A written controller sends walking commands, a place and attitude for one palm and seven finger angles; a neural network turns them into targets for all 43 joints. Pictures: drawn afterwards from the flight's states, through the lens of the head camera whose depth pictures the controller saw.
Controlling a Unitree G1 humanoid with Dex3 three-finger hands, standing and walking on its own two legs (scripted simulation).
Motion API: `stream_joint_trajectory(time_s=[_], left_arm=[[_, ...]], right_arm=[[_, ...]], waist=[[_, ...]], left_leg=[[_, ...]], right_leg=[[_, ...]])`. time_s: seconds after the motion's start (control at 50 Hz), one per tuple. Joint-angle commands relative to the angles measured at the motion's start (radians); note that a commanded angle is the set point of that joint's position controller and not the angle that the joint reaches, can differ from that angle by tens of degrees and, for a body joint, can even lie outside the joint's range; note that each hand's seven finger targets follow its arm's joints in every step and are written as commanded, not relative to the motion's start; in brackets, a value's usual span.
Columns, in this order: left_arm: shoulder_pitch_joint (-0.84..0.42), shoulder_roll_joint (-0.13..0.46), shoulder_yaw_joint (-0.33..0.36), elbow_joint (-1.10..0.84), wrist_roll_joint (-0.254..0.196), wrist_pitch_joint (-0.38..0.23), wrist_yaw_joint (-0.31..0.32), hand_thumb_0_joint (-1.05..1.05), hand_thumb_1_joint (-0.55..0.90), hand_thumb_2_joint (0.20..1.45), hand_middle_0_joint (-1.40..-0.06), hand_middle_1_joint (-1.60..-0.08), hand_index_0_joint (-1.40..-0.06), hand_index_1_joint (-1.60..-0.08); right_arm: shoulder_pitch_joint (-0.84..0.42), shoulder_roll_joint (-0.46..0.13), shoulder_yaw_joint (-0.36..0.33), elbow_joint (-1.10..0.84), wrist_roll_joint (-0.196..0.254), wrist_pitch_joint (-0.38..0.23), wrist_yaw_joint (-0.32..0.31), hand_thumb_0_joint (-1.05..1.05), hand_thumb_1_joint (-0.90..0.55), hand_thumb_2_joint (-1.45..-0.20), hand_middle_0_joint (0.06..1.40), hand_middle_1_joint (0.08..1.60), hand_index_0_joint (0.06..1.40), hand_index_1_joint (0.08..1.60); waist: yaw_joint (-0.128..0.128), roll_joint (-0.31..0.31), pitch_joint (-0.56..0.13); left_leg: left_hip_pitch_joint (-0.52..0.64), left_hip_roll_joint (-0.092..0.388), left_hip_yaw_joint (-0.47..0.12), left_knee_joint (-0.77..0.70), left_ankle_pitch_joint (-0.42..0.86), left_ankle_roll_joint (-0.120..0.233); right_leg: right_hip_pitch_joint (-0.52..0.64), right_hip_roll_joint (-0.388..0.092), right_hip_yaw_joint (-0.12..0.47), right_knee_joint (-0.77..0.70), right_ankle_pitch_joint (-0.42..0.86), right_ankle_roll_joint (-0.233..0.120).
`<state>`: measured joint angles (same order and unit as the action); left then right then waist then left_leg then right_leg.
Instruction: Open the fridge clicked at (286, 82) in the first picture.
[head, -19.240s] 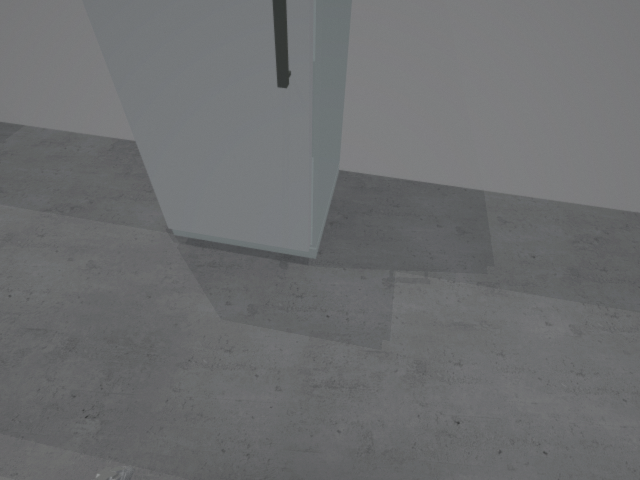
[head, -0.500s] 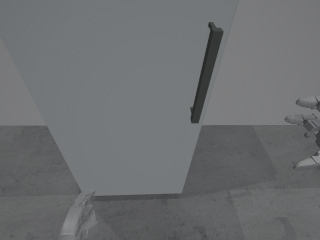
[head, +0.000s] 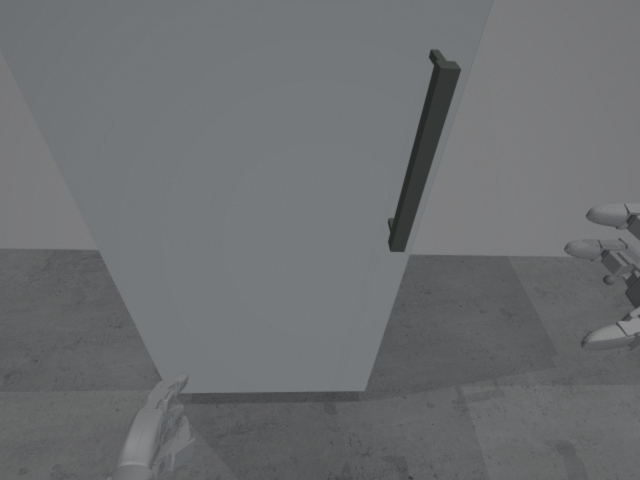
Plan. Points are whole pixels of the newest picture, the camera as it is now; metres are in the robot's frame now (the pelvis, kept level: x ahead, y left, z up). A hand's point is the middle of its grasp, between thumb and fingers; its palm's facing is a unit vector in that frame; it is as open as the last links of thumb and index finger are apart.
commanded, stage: move the hooked fingers beside the handle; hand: right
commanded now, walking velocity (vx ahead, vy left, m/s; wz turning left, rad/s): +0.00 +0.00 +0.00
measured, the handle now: (413, 163) +0.51 -0.12 +0.17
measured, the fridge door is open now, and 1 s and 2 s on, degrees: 0 0 0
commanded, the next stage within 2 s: none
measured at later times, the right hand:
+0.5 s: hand (549, 241) +0.33 -0.24 +0.19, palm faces +0.02 +1.00 -0.08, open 14.0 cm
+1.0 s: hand (514, 218) +0.37 -0.22 +0.19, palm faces +0.00 +1.00 -0.04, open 14.0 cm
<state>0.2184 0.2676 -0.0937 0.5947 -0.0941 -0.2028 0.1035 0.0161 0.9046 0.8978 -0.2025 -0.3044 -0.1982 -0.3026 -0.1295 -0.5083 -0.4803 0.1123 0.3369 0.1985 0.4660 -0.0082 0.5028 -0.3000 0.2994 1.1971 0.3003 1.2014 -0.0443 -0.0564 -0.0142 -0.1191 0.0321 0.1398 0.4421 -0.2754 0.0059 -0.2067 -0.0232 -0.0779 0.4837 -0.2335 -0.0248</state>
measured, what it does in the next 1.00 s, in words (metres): stands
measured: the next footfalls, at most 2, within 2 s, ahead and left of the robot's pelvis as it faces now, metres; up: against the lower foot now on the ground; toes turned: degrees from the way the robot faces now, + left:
none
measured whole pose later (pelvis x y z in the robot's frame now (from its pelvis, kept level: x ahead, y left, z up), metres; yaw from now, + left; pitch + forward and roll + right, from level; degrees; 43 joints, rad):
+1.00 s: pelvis +0.00 +0.01 +0.00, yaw +1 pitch -1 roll +0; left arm 0.25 0.28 -0.06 0.62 -0.10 -0.13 0.11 0.01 0.91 0.90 -0.20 -0.30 -0.20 -0.30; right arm -0.45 -0.45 -0.34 0.43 0.26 0.17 0.34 -0.01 0.50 -0.30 0.30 1.20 0.30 1.20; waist 0.01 -0.05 -0.03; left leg -0.17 0.03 0.13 0.48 -0.30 0.02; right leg -0.24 -0.03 -0.09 0.49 -0.24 -0.01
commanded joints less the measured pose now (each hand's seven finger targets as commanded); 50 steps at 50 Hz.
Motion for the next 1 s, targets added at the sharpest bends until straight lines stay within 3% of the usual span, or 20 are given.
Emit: stream_joint_trajectory(time_s=[0.0,0.06,0.12,0.14,0.2,0.24,0.3,0.34,0.4,0.44,0.5,0.52,0.54,0.62,0.64,0.7,0.76,0.8,0.84,0.98], left_arm=[[-0.132,0.124,0.058,-0.167,-0.001,-0.063,0.008,0.0,0.9,0.9,-0.2,-0.3,-0.2,-0.3],[-0.131,0.121,0.055,-0.156,-0.005,-0.059,0.012,0.0,0.9,0.9,-0.2,-0.3,-0.2,-0.3],[-0.12,0.124,0.061,-0.153,-0.003,-0.064,0.02,0.0,0.9,0.9,-0.2,-0.3,-0.2,-0.3],[-0.117,0.123,0.061,-0.15,0.0,-0.059,0.018,0.0,0.9,0.9,-0.2,-0.3,-0.2,-0.3],[-0.126,0.116,0.056,-0.15,-0.003,-0.058,0.019,0.0,0.9,0.9,-0.2,-0.3,-0.2,-0.3],[-0.114,0.122,0.06,-0.144,0.0,-0.055,0.018,0.0,0.9,0.9,-0.2,-0.3,-0.2,-0.3],[-0.12,0.122,0.063,-0.154,-0.001,-0.051,0.012,0.0,0.9,0.9,-0.2,-0.3,-0.2,-0.3],[-0.108,0.131,0.066,-0.148,0.001,-0.04,0.009,0.0,0.9,0.9,-0.2,-0.3,-0.2,-0.3],[-0.12,0.124,0.066,-0.165,-0.004,-0.037,0.008,0.0,0.9,0.9,-0.2,-0.3,-0.2,-0.3],[-0.109,0.125,0.068,-0.159,-0.002,-0.034,0.009,0.0,0.9,0.9,-0.2,-0.3,-0.2,-0.3],[-0.106,0.128,0.073,-0.158,-0.002,-0.034,0.011,0.0,0.9,0.9,-0.2,-0.3,-0.2,-0.3],[-0.106,0.127,0.073,-0.156,-0.002,-0.033,0.011,0.0,0.9,0.9,-0.2,-0.3,-0.2,-0.3],[-0.091,0.133,0.077,-0.146,-0.002,-0.027,0.011,0.0,0.9,0.9,-0.2,-0.3,-0.2,-0.3],[-0.086,0.138,0.079,-0.136,-0.005,-0.018,0.017,0.0,0.9,0.9,-0.2,-0.3,-0.2,-0.3],[-0.079,0.142,0.081,-0.132,-0.003,-0.013,0.017,0.0,0.9,0.9,-0.2,-0.3,-0.2,-0.3],[-0.089,0.131,0.077,-0.145,-0.003,-0.013,0.016,0.0,0.9,0.9,-0.2,-0.3,-0.2,-0.3],[-0.073,0.135,0.082,-0.134,0.0,-0.011,0.016,0.0,0.9,0.9,-0.2,-0.3,-0.2,-0.3],[-0.079,0.135,0.08,-0.136,-0.002,-0.009,0.012,0.0,0.9,0.9,-0.2,-0.3,-0.2,-0.3],[-0.069,0.14,0.084,-0.132,-0.003,-0.001,0.008,0.0,0.9,0.9,-0.2,-0.3,-0.2,-0.3],[-0.062,0.137,0.083,-0.129,-0.002,0.02,0.012,0.0,0.9,0.9,-0.2,-0.3,-0.2,-0.3]], right_arm=[[-0.285,-0.285,-0.104,-0.178,0.033,-0.061,-0.004,0.0,0.5,-0.3,0.3,1.2,0.3,1.2],[-0.394,-0.247,-0.034,-0.152,0.016,-0.056,-0.013,0.0,0.5,-0.3,0.3,1.2,0.3,1.2],[-0.439,-0.268,-0.038,-0.149,-0.001,-0.07,-0.03,0.0,0.5,-0.3,0.3,1.2,0.3,1.2],[-0.416,-0.283,-0.049,-0.136,-0.002,-0.07,-0.035,0.0,0.5,-0.3,0.3,1.2,0.3,1.2],[-0.508,-0.237,0.005,-0.138,-0.012,-0.084,-0.044,0.0,0.5,-0.3,0.3,1.2,0.3,1.2],[-0.477,-0.259,-0.022,-0.094,-0.011,-0.083,-0.056,0.0,0.5,-0.3,0.3,1.2,0.3,1.2],[-0.463,-0.257,-0.035,-0.068,-0.015,-0.075,-0.065,0.0,0.5,-0.3,0.3,1.2,0.3,1.2],[-0.431,-0.281,-0.055,-0.022,-0.018,-0.064,-0.072,0.0,0.5,-0.3,0.3,1.2,0.3,1.2],[-0.497,-0.25,-0.02,-0.054,-0.025,-0.064,-0.076,0.0,0.5,-0.3,0.3,1.2,0.3,1.2],[-0.517,-0.241,-0.002,-0.061,-0.025,-0.074,-0.081,0.0,0.5,-0.3,0.3,1.2,0.3,1.2],[-0.512,-0.261,-0.035,-0.059,-0.025,-0.083,-0.087,0.0,0.5,-0.3,0.3,1.2,0.3,1.2],[-0.531,-0.232,-0.006,-0.052,-0.024,-0.085,-0.085,0.0,0.5,-0.3,0.3,1.2,0.3,1.2],[-0.506,-0.252,-0.02,-0.019,-0.025,-0.081,-0.089,0.0,0.5,-0.3,0.3,1.2,0.3,1.2],[-0.604,-0.251,0.002,0.029,-0.037,-0.077,-0.096,0.0,0.5,-0.3,0.3,1.2,0.3,1.2],[-0.601,-0.267,-0.005,0.04,-0.04,-0.08,-0.097,0.0,0.5,-0.3,0.3,1.2,0.3,1.2],[-0.667,-0.236,0.03,-0.014,-0.046,-0.104,-0.097,0.0,0.5,-0.3,0.3,1.2,0.3,1.2],[-0.664,-0.226,0.028,0.026,-0.04,-0.113,-0.104,0.0,0.5,-0.3,0.3,1.2,0.3,1.2],[-0.655,-0.205,0.044,0.047,-0.041,-0.106,-0.107,0.0,0.5,-0.3,0.3,1.2,0.3,1.2],[-0.615,-0.202,0.049,0.095,-0.046,-0.091,-0.114,0.0,0.5,-0.3,0.3,1.2,0.3,1.2],[-0.779,-0.212,0.068,0.095,-0.07,-0.109,-0.151,0.0,0.5,-0.3,0.3,1.2,0.3,1.2]], waist=[[0.009,-0.009,-0.163],[0.029,-0.033,-0.124],[0.03,-0.043,-0.172],[0.024,-0.003,-0.171],[0.036,-0.048,-0.176],[0.024,0.004,-0.184],[0.015,-0.009,-0.203],[0.009,0.042,-0.19],[0.019,-0.026,-0.202],[0.026,0.012,-0.207],[0.021,-0.009,-0.229],[0.031,-0.004,-0.227],[0.029,0.048,-0.213],[0.047,-0.002,-0.195],[0.044,0.043,-0.199],[0.047,-0.046,-0.254],[0.05,0.012,-0.258],[0.046,-0.007,-0.243],[0.042,0.049,-0.22],[0.062,0.008,-0.249]], left_leg=[[-0.085,-0.024,-0.069,-0.057,0.219,0.013],[-0.127,-0.023,-0.078,-0.071,0.165,0.012],[-0.117,-0.022,-0.072,-0.064,0.17,0.015],[-0.098,-0.018,-0.081,-0.068,0.189,0.015],[-0.114,-0.02,-0.071,-0.062,0.171,0.016],[-0.088,-0.017,-0.074,-0.062,0.195,0.019],[-0.08,-0.012,-0.075,-0.048,0.233,0.017],[-0.059,-0.007,-0.077,-0.048,0.251,0.015],[-0.082,-0.01,-0.077,-0.039,0.258,0.015],[-0.075,-0.008,-0.081,-0.041,0.263,0.015],[-0.07,-0.01,-0.078,-0.029,0.296,0.015],[-0.08,-0.01,-0.081,-0.031,0.294,0.012],[-0.073,-0.008,-0.083,-0.035,0.292,0.01],[-0.107,-0.008,-0.089,-0.038,0.26,0.01],[-0.088,-0.005,-0.093,-0.039,0.279,0.008],[-0.078,-0.007,-0.09,-0.026,0.302,0.016],[-0.078,-0.011,-0.087,-0.027,0.32,0.014],[-0.081,-0.008,-0.087,-0.024,0.32,0.016],[-0.083,-0.007,-0.087,-0.027,0.322,0.013],[-0.093,-0.01,-0.094,-0.031,0.279,0.016]], right_leg=[[0.151,0.013,0.116,-0.053,0.168,-0.01],[0.148,0.012,0.117,-0.055,0.12,-0.009],[0.178,0.014,0.124,-0.056,0.137,-0.013],[0.163,0.01,0.12,-0.048,0.151,-0.014],[0.18,0.013,0.123,-0.059,0.134,-0.011],[0.166,0.01,0.124,-0.055,0.156,-0.013],[0.161,0.014,0.115,-0.051,0.179,-0.013],[0.129,0.01,0.108,-0.047,0.191,-0.014],[0.15,0.015,0.102,-0.041,0.196,-0.014],[0.153,0.009,0.101,-0.034,0.203,-0.017],[0.164,0.011,0.099,-0.032,0.229,-0.017],[0.166,0.014,0.095,-0.03,0.218,-0.019],[0.146,0.007,0.095,-0.026,0.214,-0.02],[0.142,0.014,0.094,-0.028,0.182,-0.02],[0.134,0.009,0.091,-0.022,0.196,-0.022],[0.176,0.016,0.093,-0.021,0.229,-0.021],[0.177,0.01,0.096,-0.019,0.241,-0.024],[0.164,0.014,0.095,-0.023,0.236,-0.021],[0.141,0.009,0.089,-0.02,0.231,-0.023],[0.158,0.01,0.091,-0.028,0.209,-0.023]])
